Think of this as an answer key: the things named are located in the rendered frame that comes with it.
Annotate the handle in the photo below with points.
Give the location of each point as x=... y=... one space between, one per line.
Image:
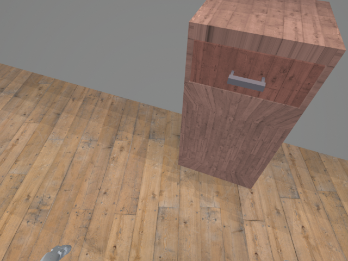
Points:
x=246 y=83

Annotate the drawer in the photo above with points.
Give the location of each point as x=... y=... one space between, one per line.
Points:
x=288 y=81

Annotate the robot left hand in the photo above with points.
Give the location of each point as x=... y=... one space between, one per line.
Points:
x=56 y=253

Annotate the cabinet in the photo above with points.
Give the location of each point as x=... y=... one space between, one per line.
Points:
x=232 y=136

